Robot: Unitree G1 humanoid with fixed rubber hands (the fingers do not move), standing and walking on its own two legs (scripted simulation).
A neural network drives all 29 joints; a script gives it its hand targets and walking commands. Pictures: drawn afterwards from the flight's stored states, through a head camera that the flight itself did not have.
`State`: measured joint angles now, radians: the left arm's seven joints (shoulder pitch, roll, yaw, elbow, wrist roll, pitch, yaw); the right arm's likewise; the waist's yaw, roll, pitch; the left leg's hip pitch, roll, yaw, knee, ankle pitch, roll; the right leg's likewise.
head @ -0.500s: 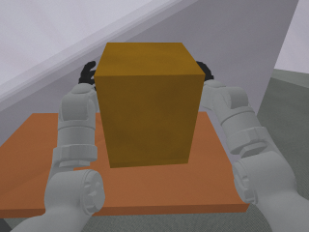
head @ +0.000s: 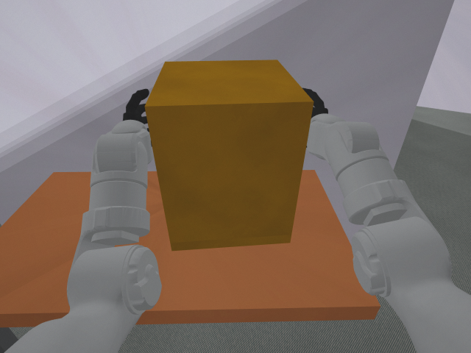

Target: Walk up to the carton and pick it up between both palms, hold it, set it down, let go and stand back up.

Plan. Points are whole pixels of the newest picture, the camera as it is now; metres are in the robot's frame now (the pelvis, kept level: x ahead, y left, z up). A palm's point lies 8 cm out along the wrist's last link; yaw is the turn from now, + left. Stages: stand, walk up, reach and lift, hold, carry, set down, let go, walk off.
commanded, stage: hold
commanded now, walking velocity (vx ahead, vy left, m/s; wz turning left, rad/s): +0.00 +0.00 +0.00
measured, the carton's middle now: (226, 151) +0.38 +0.01 +0.24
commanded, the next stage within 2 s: none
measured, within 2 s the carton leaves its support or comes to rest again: neither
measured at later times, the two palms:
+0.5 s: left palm (138, 135) +0.38 +0.15 +0.28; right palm (313, 133) +0.38 -0.14 +0.28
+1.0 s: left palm (131, 137) +0.37 +0.16 +0.28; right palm (312, 129) +0.37 -0.13 +0.29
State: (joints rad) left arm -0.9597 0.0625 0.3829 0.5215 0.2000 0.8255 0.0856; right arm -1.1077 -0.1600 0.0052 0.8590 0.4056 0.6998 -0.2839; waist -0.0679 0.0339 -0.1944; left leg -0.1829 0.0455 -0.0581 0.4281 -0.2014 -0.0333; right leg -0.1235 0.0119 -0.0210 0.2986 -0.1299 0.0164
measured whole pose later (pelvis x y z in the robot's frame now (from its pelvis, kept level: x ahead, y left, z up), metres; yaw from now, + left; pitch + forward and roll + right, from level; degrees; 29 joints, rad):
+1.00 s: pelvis +0.00 +0.00 +0.00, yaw +0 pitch -4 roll -2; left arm -0.89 0.05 0.36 0.42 0.19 0.85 0.08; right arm -1.05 -0.16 0.04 0.77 0.44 0.71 -0.30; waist -0.08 0.02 -0.19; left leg -0.16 0.05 -0.07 0.44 -0.21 -0.04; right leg -0.09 0.01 -0.03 0.30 -0.14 0.02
